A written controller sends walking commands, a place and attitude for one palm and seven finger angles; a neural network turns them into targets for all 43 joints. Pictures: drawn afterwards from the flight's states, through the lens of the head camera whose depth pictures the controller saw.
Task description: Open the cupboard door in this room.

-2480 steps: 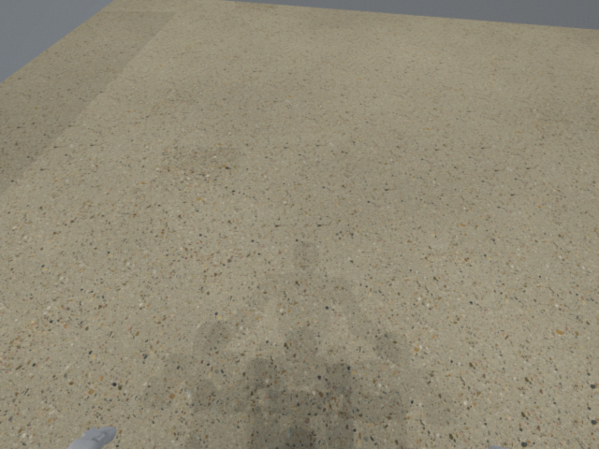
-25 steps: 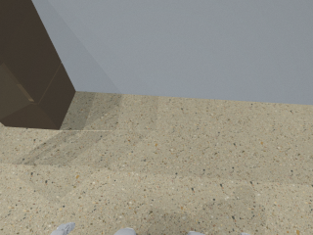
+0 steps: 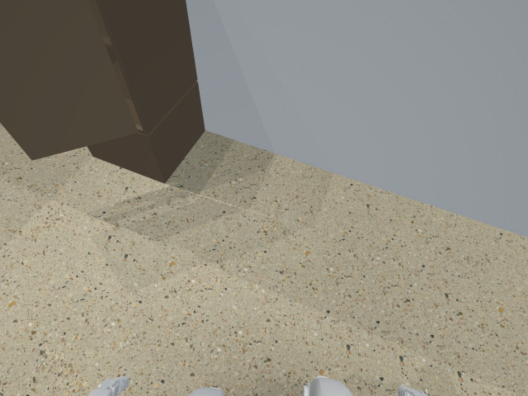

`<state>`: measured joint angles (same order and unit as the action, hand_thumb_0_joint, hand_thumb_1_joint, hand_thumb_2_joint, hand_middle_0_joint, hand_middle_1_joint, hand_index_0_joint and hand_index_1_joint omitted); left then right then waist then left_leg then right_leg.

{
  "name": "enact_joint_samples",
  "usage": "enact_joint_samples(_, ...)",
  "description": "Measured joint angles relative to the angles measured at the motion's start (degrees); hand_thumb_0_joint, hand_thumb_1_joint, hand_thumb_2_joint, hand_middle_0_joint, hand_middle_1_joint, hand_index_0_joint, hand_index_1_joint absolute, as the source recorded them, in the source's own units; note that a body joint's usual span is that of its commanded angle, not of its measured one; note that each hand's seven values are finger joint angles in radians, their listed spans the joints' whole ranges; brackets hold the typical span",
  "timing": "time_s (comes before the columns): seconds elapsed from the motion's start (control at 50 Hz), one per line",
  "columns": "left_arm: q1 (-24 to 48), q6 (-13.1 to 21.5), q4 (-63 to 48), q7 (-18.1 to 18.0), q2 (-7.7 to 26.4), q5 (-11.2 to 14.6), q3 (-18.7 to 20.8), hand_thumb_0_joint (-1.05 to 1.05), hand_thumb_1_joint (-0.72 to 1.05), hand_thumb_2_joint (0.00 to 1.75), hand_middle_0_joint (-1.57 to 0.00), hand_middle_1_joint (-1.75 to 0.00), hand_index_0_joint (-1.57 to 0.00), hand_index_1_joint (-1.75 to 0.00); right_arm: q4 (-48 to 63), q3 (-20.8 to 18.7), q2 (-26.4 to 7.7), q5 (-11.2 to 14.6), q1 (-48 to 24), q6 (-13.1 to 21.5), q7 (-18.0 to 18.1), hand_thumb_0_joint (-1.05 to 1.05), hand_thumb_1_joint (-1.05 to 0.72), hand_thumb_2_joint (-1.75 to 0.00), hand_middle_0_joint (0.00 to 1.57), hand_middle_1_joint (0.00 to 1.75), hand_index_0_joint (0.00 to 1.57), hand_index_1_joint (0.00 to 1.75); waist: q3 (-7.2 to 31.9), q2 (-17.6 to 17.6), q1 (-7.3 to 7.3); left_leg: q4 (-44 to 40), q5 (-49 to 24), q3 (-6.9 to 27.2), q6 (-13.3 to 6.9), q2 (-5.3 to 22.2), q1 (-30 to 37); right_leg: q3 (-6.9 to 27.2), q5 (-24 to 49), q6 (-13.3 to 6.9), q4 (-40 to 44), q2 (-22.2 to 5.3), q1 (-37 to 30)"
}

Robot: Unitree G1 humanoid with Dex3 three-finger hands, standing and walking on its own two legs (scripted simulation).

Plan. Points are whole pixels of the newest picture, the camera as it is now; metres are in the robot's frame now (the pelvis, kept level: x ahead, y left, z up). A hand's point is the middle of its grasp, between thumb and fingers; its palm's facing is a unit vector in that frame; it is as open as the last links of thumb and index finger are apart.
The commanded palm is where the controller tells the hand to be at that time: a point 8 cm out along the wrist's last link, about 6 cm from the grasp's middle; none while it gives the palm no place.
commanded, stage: turn to face it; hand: left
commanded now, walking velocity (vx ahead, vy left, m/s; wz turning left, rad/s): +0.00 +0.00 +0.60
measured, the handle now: out of the picture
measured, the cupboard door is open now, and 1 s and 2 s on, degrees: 47 47 47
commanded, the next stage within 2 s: take the last steps up to it in 0.68 s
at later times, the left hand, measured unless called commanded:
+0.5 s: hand out of the picture +0.00 +0.20 -0.18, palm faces +0.31 -0.92 -0.23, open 7.4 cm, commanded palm none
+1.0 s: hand out of the picture -0.04 +0.15 -0.16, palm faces +0.49 -0.85 -0.18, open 7.4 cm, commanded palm none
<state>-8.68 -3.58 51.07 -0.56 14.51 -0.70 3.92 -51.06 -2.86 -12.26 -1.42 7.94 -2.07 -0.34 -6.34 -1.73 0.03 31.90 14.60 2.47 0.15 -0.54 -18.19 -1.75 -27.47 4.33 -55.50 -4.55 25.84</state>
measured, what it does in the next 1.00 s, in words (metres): steps on the spot, turning left: right foot, then left foot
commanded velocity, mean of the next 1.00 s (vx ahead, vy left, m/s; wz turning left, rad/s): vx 0.07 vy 0.04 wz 0.35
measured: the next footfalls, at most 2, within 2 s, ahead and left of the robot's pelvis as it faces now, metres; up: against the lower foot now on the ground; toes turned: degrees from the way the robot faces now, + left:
right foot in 0.10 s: +0.06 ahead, -0.15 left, +0.00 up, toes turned +1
left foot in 0.40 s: +0.03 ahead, +0.11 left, +0.00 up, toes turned +18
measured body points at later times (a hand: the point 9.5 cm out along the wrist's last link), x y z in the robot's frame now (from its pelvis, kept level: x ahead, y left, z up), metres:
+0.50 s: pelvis +0.01 -0.01 -0.01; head +0.05 +0.02 +0.44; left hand -0.01 +0.25 -0.16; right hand +0.19 -0.23 -0.13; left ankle +0.00 +0.10 -0.73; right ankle +0.02 -0.16 -0.69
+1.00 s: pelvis +0.02 -0.03 +0.01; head +0.04 +0.00 +0.46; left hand -0.07 +0.19 -0.15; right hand +0.21 -0.22 -0.13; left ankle -0.03 +0.08 -0.70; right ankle +0.06 -0.16 -0.73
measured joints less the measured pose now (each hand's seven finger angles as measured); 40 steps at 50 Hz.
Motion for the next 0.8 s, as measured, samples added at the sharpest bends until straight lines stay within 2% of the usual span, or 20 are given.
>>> enact_joint_samples(0.06, 0.6, 0.8, -1.2, 0.1, 0.0, 0.1, -0.1, 0.01, 0.91, 0.90, -0.20, -0.30, -0.20, -0.30, -0.6, -0.3, -0.2, 0.0, 0.8, -0.7, -0.1, 0.01, -0.91, -0.90, 0.20, 0.29, 0.20, 0.30, 0.6, 1.6, -0.37, -0.2, -0.4, 2.5, 0.9, 0.2, -0.2, 0.1, 2.6, -0.4, 9.8, 1.5, -3.3)
enact_joint_samples(0.1, 0.1, 1.7, -2.3, 0.1, 0.2, 0.0, -0.2, 0.01, 0.91, 0.90, -0.20, -0.30, -0.20, -0.30, -0.6, -0.7, -0.4, 0.3, 1.7, -1.3, -0.2, 0.01, -0.91, -0.90, 0.20, 0.29, 0.20, 0.30, 1.7, 1.7, -0.46, 2.0, 0.6, 3.8, 1.6, -0.6, -1.7, 0.1, 7.2, -1.4, 20.3, 1.6, -7.4)
enact_joint_samples(0.12, 0.0, 2.3, -2.6, -0.1, 0.2, -0.3, -0.2, 0.01, 0.91, 0.90, -0.20, -0.30, -0.20, -0.30, -0.8, -1.0, -0.6, 0.6, 1.6, -1.6, -0.3, 0.01, -0.91, -0.90, 0.20, 0.29, 0.20, 0.30, 1.7, 1.7, -0.21, 5.4, 4.5, 3.7, 1.8, -1.0, -3.0, -0.1, 11.5, -2.4, 21.4, 1.2, -7.5)
enact_joint_samples(0.16, -0.1, 2.6, -2.4, -0.4, -0.7, -0.6, -0.6, 0.01, 0.91, 0.90, -0.20, -0.30, -0.20, -0.30, -1.2, -1.7, -1.6, 0.6, 1.3, -2.2, -0.6, 0.01, -0.91, -0.90, 0.20, 0.29, 0.20, 0.30, 1.0, 2.9, -0.70, 17.2, 11.6, 2.4, 1.7, -1.0, -6.6, -2.1, 10.6, -3.5, 19.6, 0.7, -8.0)
enact_joint_samples(0.2, -0.9, 2.6, -2.3, -0.7, -1.5, -0.6, -1.0, 0.00, 0.91, 0.90, -0.20, -0.30, -0.20, -0.30, -1.7, -2.2, -2.3, 0.5, 0.9, -2.8, -0.9, 0.01, -0.91, -0.90, 0.20, 0.29, 0.20, 0.30, 0.9, 3.3, -0.98, 27.5, 12.4, 0.0, 2.1, -0.5, -9.4, -3.6, 9.3, -3.7, 20.7, 0.0, -9.6)
enact_joint_samples(0.22, -1.4, 2.5, -2.2, -0.8, -1.8, -0.6, -1.1, 0.00, 0.91, 0.90, -0.20, -0.30, -0.20, -0.30, -1.9, -2.4, -2.3, 0.6, 0.8, -2.9, -1.1, 0.01, -0.91, -0.90, 0.20, 0.29, 0.20, 0.30, 1.0, 3.0, -1.13, 29.9, 12.3, -1.2, 2.3, -0.1, -10.0, -4.2, 9.4, -3.6, 21.7, -0.4, -10.4)
enact_joint_samples(0.26, -2.1, 2.5, -1.7, -0.8, -2.1, -0.7, -1.2, 0.00, 0.91, 0.90, -0.20, -0.30, -0.20, -0.30, -1.9, -2.3, -2.0, 0.7, 0.5, -2.9, -1.3, 0.01, -0.91, -0.90, 0.20, 0.29, 0.20, 0.30, 0.9, 1.7, -1.27, 28.6, 12.5, -3.7, 2.9, 0.7, -9.2, -5.2, 10.0, -3.4, 23.6, -1.5, -11.8)
enact_joint_samples(0.34, -3.2, 2.9, -0.8, -0.5, -2.3, -0.9, -1.5, 0.01, 0.91, 0.90, -0.20, -0.30, -0.20, -0.30, -1.3, -1.6, -1.3, 1.0, -0.1, -2.2, -1.4, 0.01, -0.91, -0.90, 0.19, 0.29, 0.20, 0.30, 0.6, -1.0, -0.52, 14.6, 11.6, -6.9, 2.9, 1.0, -4.1, -7.1, 9.9, -2.7, 24.1, -3.7, -12.7)
enact_joint_samples(0.38, -4.1, 2.8, -0.2, -0.2, -2.1, -0.6, -1.5, 0.01, 0.90, 0.90, -0.20, -0.30, -0.20, -0.30, -0.8, -1.1, -1.3, 1.0, -0.3, -1.5, -1.5, 0.01, -0.91, -0.90, 0.19, 0.29, 0.20, 0.30, 0.7, -1.4, -0.33, 5.3, 6.0, -7.5, 2.3, 0.8, -0.4, -8.1, 8.4, -1.9, 21.6, -4.6, -12.0)
enact_joint_samples(0.4, -4.8, 2.5, -0.2, 0.0, -2.2, -0.3, -1.4, 0.01, 0.90, 0.90, -0.21, -0.30, -0.20, -0.30, -0.2, -0.9, -1.7, 0.9, -0.1, -0.9, -1.5, 0.01, -0.91, -0.90, 0.19, 0.29, 0.20, 0.30, 1.4, -0.6, -0.34, 1.2, 0.6, -6.6, 0.9, 1.5, 0.9, -8.9, 7.2, -1.5, 19.1, -4.4, -10.7)
enact_joint_samples(0.42, -4.7, 1.9, 0.2, 0.0, -1.8, -0.2, -1.3, 0.01, 0.90, 0.90, -0.21, -0.30, -0.20, -0.30, -0.1, -0.9, -1.4, 0.7, -0.4, -0.4, -1.4, 0.01, -0.91, -0.90, 0.19, 0.29, 0.20, 0.30, 1.3, -1.1, -0.30, 2.0, -0.5, -6.2, -0.3, 1.1, 0.0, -7.8, 3.1, -0.8, 14.8, -4.6, -8.9)
enact_joint_samples(0.46, -4.1, 0.5, 1.3, -0.2, -0.7, -0.2, -0.9, 0.01, 0.91, 0.90, -0.21, -0.30, -0.20, -0.30, 0.0, -0.4, -0.6, 0.3, -0.8, 0.1, -0.9, 0.01, -0.91, -0.90, 0.20, 0.29, 0.20, 0.30, 0.9, -2.1, 0.13, 4.2, 1.8, -5.8, -1.5, 0.6, -0.9, -4.1, -2.8, -0.4, 5.0, -3.4, -5.0)
enact_joint_samples(0.5, -3.2, -0.3, 2.4, -0.3, -0.2, -0.2, -0.5, 0.01, 0.91, 0.90, -0.20, -0.30, -0.20, -0.30, -0.1, 0.1, 0.1, 0.1, -0.5, 0.5, -0.2, 0.01, -0.91, -0.90, 0.20, 0.29, 0.20, 0.30, 0.8, -1.9, 0.23, 3.3, 2.2, -4.7, -1.5, 0.4, -0.7, -2.1, -2.8, -0.4, -1.5, -1.8, -2.1)
enact_joint_samples(0.54, -2.5, -0.4, 2.8, -0.2, 0.0, -0.1, -0.3, 0.01, 0.91, 0.90, -0.20, -0.30, -0.20, -0.30, -0.5, 0.6, 0.6, 0.0, -0.2, 0.6, 0.3, 0.01, -0.91, -0.90, 0.20, 0.29, 0.20, 0.30, 0.8, -1.3, 0.41, 1.2, 0.9, -3.6, -0.9, 0.5, 0.0, -1.2, -1.4, -0.4, -3.1, -0.8, -0.8)
enact_joint_samples(0.64, -1.9, 0.4, 2.5, 0.0, -0.3, 0.1, -0.4, 0.01, 0.91, 0.90, -0.20, -0.30, -0.19, -0.30, -2.0, 0.9, 1.0, -0.1, 0.6, 0.1, 0.5, 0.01, -0.91, -0.90, 0.20, 0.29, 0.20, 0.30, 1.5, 1.1, 0.38, -1.9, -1.3, -1.3, -0.2, 0.8, 1.0, -1.0, 0.8, -1.1, 7.8, 1.2, -4.1)
enact_joint_samples(0.7, -2.7, 1.7, 2.0, 0.0, -0.3, 0.0, -0.7, 0.01, 0.91, 0.90, -0.20, -0.30, -0.19, -0.30, -2.7, 0.7, 1.3, 0.4, 1.5, -0.4, 0.4, 0.01, -0.91, -0.90, 0.20, 0.29, 0.20, 0.30, 2.7, 1.1, 0.43, 0.0, -0.5, -0.5, 0.9, 0.0, -0.3, -0.7, 7.7, -2.0, 21.6, 1.5, -9.9)
enact_joint_samples(0.76, -2.8, 2.5, 2.7, -0.3, -1.7, -0.6, -1.1, 0.01, 0.91, 0.90, -0.20, -0.30, -0.19, -0.30, -3.7, -0.1, 0.4, 0.8, 1.3, -1.4, -0.1, 0.01, -0.91, -0.90, 0.20, 0.29, 0.20, 0.30, 2.2, 2.6, 0.24, 11.3, 10.4, -0.3, 1.0, -0.3, -3.7, -2.0, 8.6, -4.1, 21.3, 1.5, -10.6)
enact_joint_samples(0.8, -3.5, 2.9, 2.8, -0.5, -2.6, -0.6, -1.4, 0.01, 0.91, 0.90, -0.20, -0.30, -0.20, -0.30, -4.5, -0.5, 0.0, 0.8, 1.0, -1.9, -0.2, 0.01, -0.91, -0.90, 0.20, 0.29, 0.20, 0.30, 1.9, 2.6, 0.28, 20.6, 12.7, -1.2, 1.2, -0.6, -5.9, -2.7, 9.0, -4.5, 22.5, 1.1, -11.8)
